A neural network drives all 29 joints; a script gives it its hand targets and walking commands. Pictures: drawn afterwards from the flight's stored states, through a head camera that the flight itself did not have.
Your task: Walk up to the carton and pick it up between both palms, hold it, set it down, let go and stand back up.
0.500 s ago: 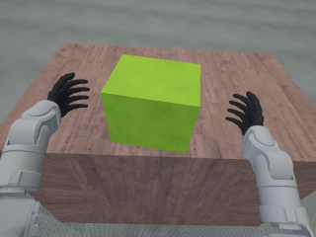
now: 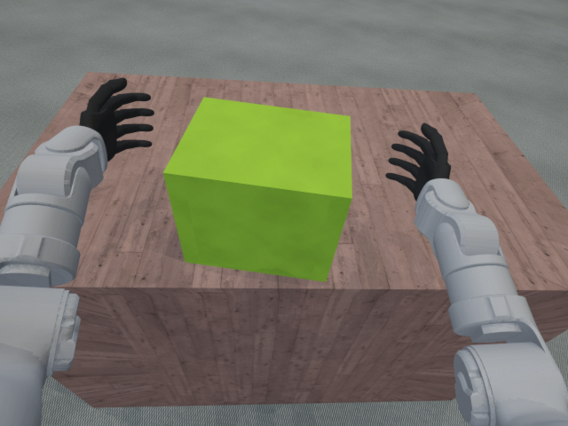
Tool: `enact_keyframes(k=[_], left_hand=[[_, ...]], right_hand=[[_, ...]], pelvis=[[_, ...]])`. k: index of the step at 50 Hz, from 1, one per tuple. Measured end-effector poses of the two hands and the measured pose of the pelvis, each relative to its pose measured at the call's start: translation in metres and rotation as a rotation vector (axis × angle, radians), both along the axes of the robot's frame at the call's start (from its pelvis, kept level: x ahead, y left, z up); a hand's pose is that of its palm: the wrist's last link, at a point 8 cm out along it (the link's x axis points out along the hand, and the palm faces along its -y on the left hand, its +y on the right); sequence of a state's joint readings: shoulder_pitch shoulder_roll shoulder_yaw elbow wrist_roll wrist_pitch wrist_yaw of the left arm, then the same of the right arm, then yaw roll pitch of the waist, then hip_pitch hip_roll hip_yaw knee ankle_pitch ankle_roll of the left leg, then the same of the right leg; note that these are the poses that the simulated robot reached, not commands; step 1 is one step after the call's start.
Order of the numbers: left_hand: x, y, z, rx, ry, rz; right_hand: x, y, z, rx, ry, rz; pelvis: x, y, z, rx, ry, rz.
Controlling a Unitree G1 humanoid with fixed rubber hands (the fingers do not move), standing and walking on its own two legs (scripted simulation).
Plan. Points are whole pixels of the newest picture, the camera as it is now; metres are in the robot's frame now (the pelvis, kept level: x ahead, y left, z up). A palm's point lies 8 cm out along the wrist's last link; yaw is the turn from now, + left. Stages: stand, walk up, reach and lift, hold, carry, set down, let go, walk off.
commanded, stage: reach and lift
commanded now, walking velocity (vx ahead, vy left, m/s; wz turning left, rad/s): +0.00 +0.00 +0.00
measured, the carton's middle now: (265, 190) +0.47 -0.04 +0.07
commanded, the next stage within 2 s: none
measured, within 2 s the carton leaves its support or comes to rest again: neither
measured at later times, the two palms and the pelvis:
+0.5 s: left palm (129, 116) +0.49 +0.14 +0.20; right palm (418, 163) +0.40 -0.24 +0.17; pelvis -0.01 +0.00 +0.00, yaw +0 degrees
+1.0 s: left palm (151, 165) +0.49 +0.13 +0.12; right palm (389, 200) +0.40 -0.22 +0.10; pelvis -0.01 -0.01 -0.01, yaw +0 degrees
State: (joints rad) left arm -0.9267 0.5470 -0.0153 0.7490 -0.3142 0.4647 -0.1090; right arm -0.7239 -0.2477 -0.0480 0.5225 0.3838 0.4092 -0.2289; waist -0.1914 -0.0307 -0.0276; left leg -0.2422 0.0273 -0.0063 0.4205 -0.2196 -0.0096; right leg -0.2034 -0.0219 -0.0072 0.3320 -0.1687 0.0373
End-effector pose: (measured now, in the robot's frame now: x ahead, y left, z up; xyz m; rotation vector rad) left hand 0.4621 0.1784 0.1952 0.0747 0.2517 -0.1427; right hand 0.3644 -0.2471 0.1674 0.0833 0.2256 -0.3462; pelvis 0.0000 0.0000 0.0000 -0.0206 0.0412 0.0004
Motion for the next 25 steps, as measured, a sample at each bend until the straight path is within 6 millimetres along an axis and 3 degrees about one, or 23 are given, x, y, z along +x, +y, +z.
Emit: enact_keyframes(k=[7,18,25], left_hand=[[0.012,-0.005,0.002,-0.001,0.023,0.022],[0.03,-0.029,0.023,-0.017,-0.006,0.023],[0.033,-0.034,0.008,-0.006,0.008,0.03]], right_hand=[[0.017,0.002,0.005,0.002,0.025,0.003],[0.034,0.009,0.019,-0.026,0.032,-0.016],[0.033,0.005,0.007,-0.045,0.057,-0.039]], pelvis=[[-0.003,0.0,0.0,-0.002,0.041,0.003],[-0.006,0.0,-0.001,-0.005,0.099,0.004],[-0.007,-0.001,-0.002,-0.003,0.121,-0.002]])
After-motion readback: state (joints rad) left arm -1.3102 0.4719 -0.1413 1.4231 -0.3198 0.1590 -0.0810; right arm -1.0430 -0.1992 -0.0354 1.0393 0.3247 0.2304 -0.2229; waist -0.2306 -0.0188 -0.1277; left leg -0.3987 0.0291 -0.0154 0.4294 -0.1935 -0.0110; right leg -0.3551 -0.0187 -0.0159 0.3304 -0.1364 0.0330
